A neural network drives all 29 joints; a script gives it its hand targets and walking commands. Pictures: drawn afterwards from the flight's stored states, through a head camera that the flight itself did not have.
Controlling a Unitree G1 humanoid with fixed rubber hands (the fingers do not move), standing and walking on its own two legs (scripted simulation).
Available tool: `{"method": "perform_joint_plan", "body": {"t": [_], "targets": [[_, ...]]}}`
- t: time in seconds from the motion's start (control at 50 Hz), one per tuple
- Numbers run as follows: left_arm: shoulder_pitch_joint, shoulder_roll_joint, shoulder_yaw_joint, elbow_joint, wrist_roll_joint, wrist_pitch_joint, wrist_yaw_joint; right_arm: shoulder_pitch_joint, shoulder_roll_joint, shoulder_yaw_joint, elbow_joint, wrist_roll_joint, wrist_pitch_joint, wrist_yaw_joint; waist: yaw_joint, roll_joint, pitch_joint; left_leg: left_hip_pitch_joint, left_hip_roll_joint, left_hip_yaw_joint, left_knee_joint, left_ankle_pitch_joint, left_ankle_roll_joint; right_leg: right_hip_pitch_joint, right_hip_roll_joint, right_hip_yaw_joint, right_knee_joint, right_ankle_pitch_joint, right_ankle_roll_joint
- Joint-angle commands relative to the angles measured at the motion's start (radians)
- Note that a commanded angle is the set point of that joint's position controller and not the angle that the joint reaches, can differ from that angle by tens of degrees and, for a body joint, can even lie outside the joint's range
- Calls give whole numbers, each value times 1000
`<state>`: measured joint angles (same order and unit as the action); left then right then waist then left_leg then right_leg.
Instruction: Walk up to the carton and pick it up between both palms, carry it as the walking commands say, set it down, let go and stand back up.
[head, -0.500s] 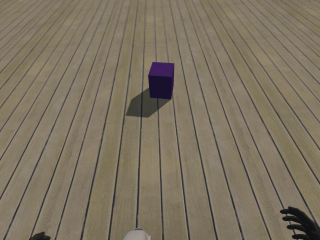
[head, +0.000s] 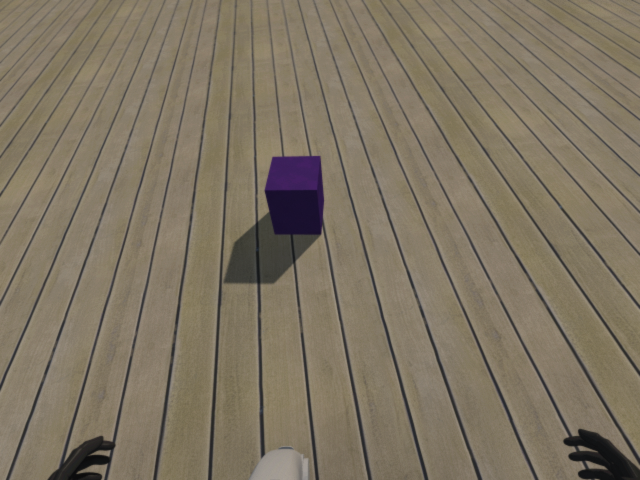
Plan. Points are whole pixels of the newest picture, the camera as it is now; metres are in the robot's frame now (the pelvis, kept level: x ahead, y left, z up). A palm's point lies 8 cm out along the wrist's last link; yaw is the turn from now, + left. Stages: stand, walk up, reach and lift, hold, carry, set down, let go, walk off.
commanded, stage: walk up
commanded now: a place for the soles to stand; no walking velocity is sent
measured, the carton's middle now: (297, 196) +1.28 +0.16 -0.62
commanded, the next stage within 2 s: none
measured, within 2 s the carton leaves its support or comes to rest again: neither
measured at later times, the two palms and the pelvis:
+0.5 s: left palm (126, 305) +0.39 +0.34 -0.04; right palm (565, 342) +0.31 -0.32 -0.06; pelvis +0.23 +0.03 -0.01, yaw -4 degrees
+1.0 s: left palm (133, 233) +0.57 +0.40 -0.06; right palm (473, 212) +0.56 -0.25 -0.04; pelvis +0.45 +0.08 -0.01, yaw -3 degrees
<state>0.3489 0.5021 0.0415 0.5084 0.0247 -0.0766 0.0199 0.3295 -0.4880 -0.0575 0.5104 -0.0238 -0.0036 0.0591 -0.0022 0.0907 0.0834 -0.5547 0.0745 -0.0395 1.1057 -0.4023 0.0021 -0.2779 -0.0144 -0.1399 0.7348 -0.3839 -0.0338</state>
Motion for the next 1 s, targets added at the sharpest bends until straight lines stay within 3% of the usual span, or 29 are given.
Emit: {"method": "perform_joint_plan", "body": {"t": [0.0, 0.06, 0.1, 0.12, 0.14, 0.16, 0.18, 0.2, 0.26, 0.32, 0.38, 0.42, 0.44, 0.46, 0.48, 0.5, 0.52, 0.56, 0.62, 0.7, 0.74, 0.76, 0.78, 0.8, 0.82, 0.84, 0.9, 0.94, 0.98], "targets": [[35, 241, 86, -43, 4, -15, -5, -64, -135, -50, -108, 7, -20, 16, 54, -210, 25, -78, 65, 15, -207, 69, 9, 53, -295, 330, -403, -2, -204], [9, 256, 81, -40, -3, -7, -19, -86, -124, -56, -114, 17, -19, 26, 33, -216, 49, 108, 20, 71, -332, 178, 25, -70, -271, 242, -389, -57, -167], [-4, 257, 75, -38, -11, 2, -26, -45, -129, -68, -102, 13, -23, 23, -8, -182, 40, 280, -33, 124, -417, 216, 38, -148, -258, 178, -305, -59, -144], [13, 234, 64, -36, -14, 5, -29, 15, -158, -84, -77, 7, -27, 14, -40, -132, -8, 414, -70, 136, -441, 167, 53, -179, -226, 131, -163, 41, -122], [38, 183, 44, -41, -19, 5, -32, 145, -210, -110, -34, 2, -34, -5, -101, 12, -118, 614, -31, 4, -476, 35, 97, -254, -162, 60, 166, 159, -74], [41, 132, 30, -87, -47, 4, -37, 215, -295, -138, -60, 5, -36, -30, -171, 223, -260, 753, 268, -499, -678, -330, 242, -449, -15, 11, 558, -73, -4], [-54, 198, 57, -135, -40, 9, -27, 201, -301, -129, -78, 20, -33, -47, -191, 39, -240, 666, 362, -700, -832, -388, 318, -507, 53, 223, 687, -177, -4], [-69, 221, 66, -141, -43, 15, -21, 168, -307, -120, -86, 15, -30, -59, -153, -41, -166, 619, 368, -629, -810, -375, 314, -541, 19, 292, 733, -141, -5], [45, 219, 63, -73, -36, 36, -25, 18, -229, -90, -84, 10, -31, -63, -41, 56, -30, 392, 293, -347, -819, -319, 253, -435, -72, 247, 520, -86, 6], [22, 193, 60, -68, -24, 42, -41, 3, -217, -83, -73, 4, -42, -49, -33, 97, 13, 274, 278, -215, -811, -204, 255, -329, -77, 178, 305, -99, 7], [12, 165, 63, -70, -24, 33, -53, -47, -225, -82, -86, 4, -40, -31, -14, 113, 0, 169, 232, -93, -752, -217, 208, -144, -53, 109, 103, 31, -11], [83, 183, 83, -46, -22, 33, -48, -88, -197, -69, -98, 8, -27, -13, 49, 25, -23, -15, 171, -1, -630, -371, 151, 132, 11, 55, 4, 128, -12], [154, 218, 100, -25, -20, 33, -39, -84, -164, -55, -100, 0, -20, -8, 95, -57, -46, -125, 136, 38, -473, -419, 121, 279, 22, 93, -3, 40, -18], [223, 278, 118, -22, -16, 35, -19, -119, -123, -42, -124, -1, -19, -3, 170, -238, -37, -263, 38, 137, -137, -327, 57, 305, -134, 402, -181, -281, -68], [260, 355, 128, -55, -9, 30, 1, -147, -138, -48, -183, 19, -15, -3, 183, -340, -63, -382, -76, 34, 116, -263, 27, 304, -400, 994, -498, -582, -210], [212, 334, 122, -69, -11, 27, 20, -178, -222, -68, -197, 19, -2, -12, 155, -183, -14, -421, -36, -131, 189, -190, 23, 295, -455, 986, -526, -598, -267], [174, 322, 115, -71, -3, 20, 32, -145, -227, -73, -183, 9, 4, -12, 115, -162, 16, -424, -22, -137, 213, -134, 12, 261, -454, 912, -503, -496, -282], [106, 264, 100, -68, 0, 6, 37, -31, -215, -71, -120, -5, -2, -12, 64, -186, 11, -321, 37, -99, 130, -50, -5, 190, -409, 666, -429, -270, -268], [74, 253, 91, -61, 9, -8, 22, -27, -174, -64, -103, -1, -2, 7, 56, -214, 14, -158, 67, -24, -49, -14, -6, 80, -358, 455, -394, -50, -235], [23, 275, 86, -65, 0, -1, 2, -67, -139, -62, -115, 19, -2, 29, 35, -244, 44, 102, 24, 61, -296, 118, 20, -93, -278, 282, -358, -142, -169], [-3, 270, 77, -67, -8, 8, -7, -12, -142, -76, -99, 18, -7, 28, -15, -201, 36, 308, -37, 132, -384, 171, 32, -215, -253, 207, -268, -200, -141], [5, 245, 65, -66, -9, 13, -10, 61, -169, -92, -71, 15, -12, 20, -54, -117, -11, 449, -83, 145, -406, 93, 42, -269, -210, 154, -109, -145, -115], [23, 191, 44, -74, -27, 12, -16, 146, -225, -116, -52, 8, -19, 4, -110, 63, -83, 610, 3, -59, -502, -55, 96, -379, -124, 77, 184, -24, -58], [5, 155, 34, -121, -51, 7, -18, 214, -303, -138, -73, 14, -23, -16, -178, 224, -188, 666, 296, -569, -741, -326, 247, -507, 33, 59, 540, -185, 6], [-82, 207, 57, -156, -43, 16, -6, 203, -309, -129, -78, 21, -21, -34, -186, 31, -157, 606, 368, -677, -821, -335, 324, -547, 51, 246, 669, -218, 2], [-78, 219, 62, -151, -48, 19, -4, 177, -309, -123, -78, 16, -18, -49, -145, -31, -106, 568, 368, -606, -791, -286, 321, -555, 22, 288, 698, -172, 1], [37, 216, 57, -77, -37, 32, -4, 41, -232, -93, -78, 9, -17, -61, -53, 68, -13, 390, 295, -330, -767, -152, 262, -434, -57, 243, 508, -132, 7], [29, 195, 51, -67, -28, 36, -13, 17, -217, -85, -72, 2, -19, -50, -43, 111, 6, 302, 276, -215, -748, -56, 253, -336, -55, 170, 334, -162, 4], [30, 177, 52, -65, -25, 30, -21, -16, -216, -79, -77, -2, -19, -38, -27, 126, -7, 234, 244, -120, -698, 25, 226, -198, -42, 114, 179, -95, -4]]}}
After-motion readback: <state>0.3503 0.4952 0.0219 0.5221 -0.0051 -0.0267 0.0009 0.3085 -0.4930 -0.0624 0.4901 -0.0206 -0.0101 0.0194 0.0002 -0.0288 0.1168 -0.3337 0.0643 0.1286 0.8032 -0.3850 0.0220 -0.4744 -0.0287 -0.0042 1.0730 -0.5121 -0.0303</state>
